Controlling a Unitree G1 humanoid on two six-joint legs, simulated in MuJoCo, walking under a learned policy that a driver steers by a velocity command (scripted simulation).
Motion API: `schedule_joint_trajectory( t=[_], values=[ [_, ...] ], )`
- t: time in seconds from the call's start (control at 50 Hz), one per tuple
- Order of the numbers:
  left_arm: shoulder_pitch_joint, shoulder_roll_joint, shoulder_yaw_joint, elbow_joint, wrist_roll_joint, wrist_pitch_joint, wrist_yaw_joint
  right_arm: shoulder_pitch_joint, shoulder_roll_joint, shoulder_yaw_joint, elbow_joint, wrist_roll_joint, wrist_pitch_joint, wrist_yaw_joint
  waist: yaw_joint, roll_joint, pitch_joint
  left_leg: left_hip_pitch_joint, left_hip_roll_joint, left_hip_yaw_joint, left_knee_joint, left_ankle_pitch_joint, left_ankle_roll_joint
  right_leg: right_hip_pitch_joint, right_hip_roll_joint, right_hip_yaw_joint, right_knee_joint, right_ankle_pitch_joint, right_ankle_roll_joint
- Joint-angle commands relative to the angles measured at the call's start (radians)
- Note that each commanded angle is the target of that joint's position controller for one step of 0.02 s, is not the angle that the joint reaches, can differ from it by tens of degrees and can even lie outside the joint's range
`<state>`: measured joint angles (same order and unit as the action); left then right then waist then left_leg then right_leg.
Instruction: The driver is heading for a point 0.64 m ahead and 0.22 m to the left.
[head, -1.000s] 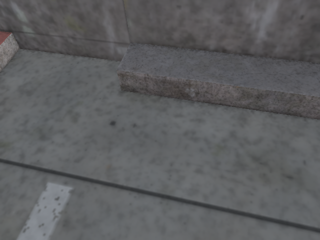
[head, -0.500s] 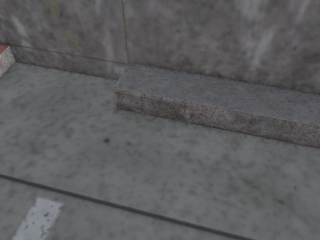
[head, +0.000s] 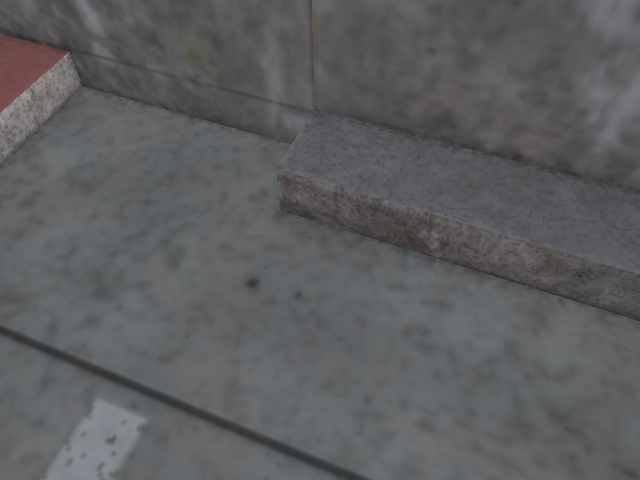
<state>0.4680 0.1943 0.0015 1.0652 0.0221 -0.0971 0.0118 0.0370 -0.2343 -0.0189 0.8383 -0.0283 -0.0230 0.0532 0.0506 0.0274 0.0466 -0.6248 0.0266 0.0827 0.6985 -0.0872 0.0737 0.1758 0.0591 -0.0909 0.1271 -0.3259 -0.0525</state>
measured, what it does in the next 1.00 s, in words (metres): walks ahead, turning left: left foot, then right foot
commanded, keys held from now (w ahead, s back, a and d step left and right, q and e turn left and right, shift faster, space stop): w+q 0.54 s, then q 0.40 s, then no key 0.06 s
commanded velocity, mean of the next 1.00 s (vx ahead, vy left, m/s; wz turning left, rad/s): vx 0.36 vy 0.00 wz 0.54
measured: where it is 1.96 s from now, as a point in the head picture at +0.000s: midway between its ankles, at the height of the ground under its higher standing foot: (311, 466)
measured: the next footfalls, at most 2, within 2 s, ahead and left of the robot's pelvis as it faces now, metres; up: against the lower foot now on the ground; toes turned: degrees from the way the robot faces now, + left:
left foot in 0.10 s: +0.23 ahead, +0.08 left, +0.00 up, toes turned +7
right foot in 0.64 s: +0.58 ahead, +0.00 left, +0.00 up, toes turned +24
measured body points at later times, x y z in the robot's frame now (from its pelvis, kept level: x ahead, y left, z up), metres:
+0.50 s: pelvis +0.28 +0.04 +0.01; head +0.31 +0.07 +0.46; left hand +0.43 +0.32 -0.10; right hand +0.32 -0.24 -0.11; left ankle +0.19 +0.07 -0.73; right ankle +0.49 -0.09 -0.67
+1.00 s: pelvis +0.47 +0.06 +0.01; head +0.51 +0.08 +0.46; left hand +0.37 +0.33 -0.11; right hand +0.73 -0.08 -0.11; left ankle +0.45 +0.20 -0.68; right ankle +0.55 -0.02 -0.73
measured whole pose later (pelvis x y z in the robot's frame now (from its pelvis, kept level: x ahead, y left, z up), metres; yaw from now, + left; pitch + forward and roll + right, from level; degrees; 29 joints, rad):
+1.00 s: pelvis +0.47 +0.06 +0.01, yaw +34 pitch +1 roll +0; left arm 0.26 0.27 0.03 0.80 0.02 -0.03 0.03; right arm 0.15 -0.29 -0.07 0.73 -0.04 0.06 0.04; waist 0.02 0.03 0.09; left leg -0.55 0.02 -0.01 0.90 -0.29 -0.01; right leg -0.23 -0.05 -0.18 0.39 -0.17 -0.03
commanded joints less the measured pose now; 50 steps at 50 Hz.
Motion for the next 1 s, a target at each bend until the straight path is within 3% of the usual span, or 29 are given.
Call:
schedule_joint_trajectory(
  t=[0.02,0.06,0.08,0.1,0.12,0.14,0.16,0.18,0.2,0.24,0.3,0.36,0.42,0.54,0.58,0.62,0.64,0.66,0.68,0.7,0.72,0.74,0.78,0.86,0.94,1.0],
  values=[
    [0.012,0.163,0.027,-0.02,-0.002,-0.011,0.012,-0.059,-0.063,-0.011,-0.076,-0.002,-0.018,-0.007,-0.045,-0.122,0.054,0.134,-0.061,0.066,-0.077,-0.006,0.056,-0.096,-0.276,-0.013,0.111,0.967,-0.077],
    [-0.019,0.197,0.039,-0.033,0.006,0.003,0.02,0.147,-0.103,-0.033,-0.014,-0.004,-0.026,-0.014,-0.133,-0.139,-0.069,0.323,-0.121,0.077,-0.102,-0.073,0.099,-0.071,-0.281,-0.045,0.412,1.163,-0.061],
    [-0.03,0.206,0.043,-0.043,0.005,0.01,0.019,0.293,-0.131,-0.051,0.036,-0.012,-0.03,-0.019,-0.192,-0.122,-0.143,0.509,-0.129,0.051,-0.164,-0.066,0.128,-0.156,-0.263,-0.066,0.629,1.053,-0.046],
    [-0.024,0.182,0.037,-0.073,0.006,0.009,0.014,0.42,-0.209,-0.079,0.059,-0.023,-0.028,-0.032,-0.229,-0.028,-0.227,0.72,0.049,-0.195,-0.194,-0.216,0.184,-0.362,-0.217,-0.078,0.939,0.696,-0.031],
    [0.023,0.09,0.028,-0.118,-0.015,-0.001,-0.006,0.38,-0.284,-0.1,0.035,-0.012,-0.014,-0.037,-0.138,0.227,-0.323,0.957,0.32,-0.813,-0.352,-0.234,0.354,-0.756,0.019,-0.008,1.339,-0.149,0.023],
    [-0.068,0.175,0.044,-0.148,0.0,-0.012,-0.011,0.324,-0.272,-0.104,0.034,0.024,-0.006,-0.032,-0.149,0.082,-0.284,0.915,0.303,-0.845,-0.438,-0.279,0.363,-0.882,-0.03,0.157,1.386,-0.095,0.002],
    [-0.152,0.181,0.045,-0.178,-0.005,-0.025,-0.015,0.261,-0.219,-0.092,0.026,0.026,-0.007,-0.038,-0.126,0.019,-0.147,0.776,0.284,-0.691,-0.452,-0.23,0.331,-0.908,-0.088,0.16,1.327,-0.005,-0.003],
    [-0.165,0.171,0.043,-0.183,-0.005,-0.032,-0.013,0.236,-0.165,-0.08,0.031,0.021,-0.012,-0.039,-0.085,-0.067,-0.058,0.622,0.247,-0.591,-0.477,-0.098,0.289,-0.855,-0.126,0.151,1.227,0.039,-0.001],
    [-0.181,0.159,0.043,-0.192,0.006,-0.019,-0.011,0.217,-0.142,-0.073,0.033,0.019,-0.021,-0.043,-0.053,-0.085,-0.026,0.522,0.195,-0.517,-0.482,0.005,0.259,-0.793,-0.151,0.159,1.154,0.038,0.011],
    [-0.154,0.13,0.038,-0.199,0.028,0.022,-0.014,0.217,-0.127,-0.065,0.036,0.022,-0.038,-0.046,-0.014,-0.061,-0.033,0.429,0.137,-0.421,-0.492,0.128,0.236,-0.707,-0.161,0.151,1.068,0.023,0.04],
    [-0.224,0.118,0.037,-0.24,0.032,0.051,-0.021,0.267,-0.163,-0.074,0.042,0.027,-0.05,-0.047,-0.022,-0.031,-0.017,0.39,0.092,-0.37,-0.515,0.138,0.223,-0.744,-0.164,0.116,0.941,0.088,0.079],
    [-0.375,0.129,0.039,-0.302,0.029,0.058,-0.025,0.343,-0.168,-0.077,0.046,0.03,-0.044,-0.048,-0.075,-0.005,0.013,0.438,0.071,-0.382,-0.522,0.142,0.173,-0.838,-0.161,0.101,0.787,0.227,0.107],
    [-0.469,0.131,0.036,-0.34,0.023,0.056,-0.032,0.416,-0.17,-0.079,0.05,0.029,-0.038,-0.052,-0.12,0.016,-0.005,0.535,0.063,-0.393,-0.484,0.221,0.129,-0.876,-0.136,0.104,0.682,0.32,0.109],
    [-0.627,0.133,0.019,-0.422,0.011,0.041,-0.04,0.495,-0.176,-0.08,0.047,0.009,-0.03,-0.069,-0.167,0.048,0.002,0.685,0.082,-0.457,-0.387,0.381,0.137,-0.881,-0.074,0.097,0.505,0.282,0.083],
    [-0.569,0.148,0.022,-0.42,0.007,0.028,-0.032,0.457,-0.185,-0.083,0.035,0.007,-0.025,-0.078,-0.125,0.062,-0.001,0.66,0.067,-0.452,-0.307,0.536,0.096,-0.743,-0.039,0.103,0.412,0.25,0.057],
    [-0.366,0.197,0.039,-0.367,0.006,0.01,-0.01,0.398,-0.202,-0.086,0.018,0.017,-0.034,-0.072,-0.034,0.063,-0.099,0.59,0.0,-0.428,-0.106,0.717,0.027,-0.433,0.0,0.094,0.308,0.296,0.017],
    [-0.217,0.235,0.05,-0.344,0.018,-0.008,0.005,0.362,-0.188,-0.083,-0.002,0.036,-0.046,-0.063,0.042,0.046,-0.186,0.455,-0.043,-0.418,0.087,0.558,0.001,-0.177,-0.111,0.172,0.281,0.422,-0.019],
    [-0.089,0.31,0.063,-0.337,0.038,-0.009,0.02,0.388,-0.096,-0.062,-0.046,0.055,-0.053,-0.067,0.051,-0.138,-0.344,0.278,-0.126,-0.292,0.38,-0.151,-0.018,0.084,-0.422,0.396,0.382,0.829,-0.068],
    [-0.121,0.345,0.081,-0.347,0.017,0.014,0.015,0.53,-0.127,-0.072,-0.059,0.068,-0.034,-0.086,-0.027,-0.318,-0.496,0.117,-0.216,-0.211,0.589,-0.599,-0.031,0.185,-0.606,0.714,0.368,0.995,-0.22],
    [-0.198,0.238,0.066,-0.372,-0.003,0.031,0.012,0.52,-0.189,-0.081,-0.006,0.026,-0.008,-0.093,-0.056,-0.122,-0.382,0.093,-0.112,-0.218,0.623,-0.488,-0.034,0.033,-0.537,0.62,0.342,0.893,-0.201],
    [-0.251,0.156,0.042,-0.38,-0.007,0.031,0.014,0.433,-0.183,-0.083,-0.011,0.011,0.002,-0.082,-0.051,-0.069,-0.24,0.086,-0.095,-0.194,0.586,-0.425,-0.049,-0.097,-0.457,0.461,0.306,0.86,-0.171],
    [-0.28,0.128,0.03,-0.376,0.001,0.034,0.016,0.402,-0.158,-0.082,-0.021,0.006,0.012,-0.072,-0.069,-0.062,-0.172,0.083,-0.067,-0.182,0.549,-0.394,-0.063,-0.183,-0.402,0.366,0.264,0.816,-0.144],
    [-0.275,0.149,0.034,-0.357,-0.005,0.034,0.023,0.387,-0.122,-0.077,-0.029,-0.011,0.043,-0.048,-0.084,-0.134,-0.11,0.119,-0.049,-0.153,0.517,-0.36,-0.083,-0.305,-0.348,0.248,0.207,0.8,-0.139],
    [-0.267,0.176,0.047,-0.344,-0.006,0.027,0.019,0.326,-0.106,-0.072,-0.081,-0.01,0.069,-0.03,-0.103,-0.139,-0.126,0.107,-0.034,-0.133,0.444,-0.288,-0.086,-0.351,-0.365,0.153,0.165,0.777,-0.167],
    [-0.268,0.188,0.056,-0.34,-0.002,0.044,0.019,0.224,-0.095,-0.058,-0.138,-0.01,0.082,-0.012,-0.089,-0.164,-0.107,0.132,0.001,-0.094,0.278,-0.183,-0.086,-0.381,-0.348,0.052,0.143,0.612,-0.152],
    [-0.238,0.216,0.067,-0.326,0.0,0.057,0.011,0.166,-0.084,-0.046,-0.167,-0.006,0.082,-0.009,-0.061,-0.176,-0.103,0.231,-0.015,-0.063,0.118,-0.184,-0.078,-0.404,-0.34,0.02,0.164,0.529,-0.136]
  ],
)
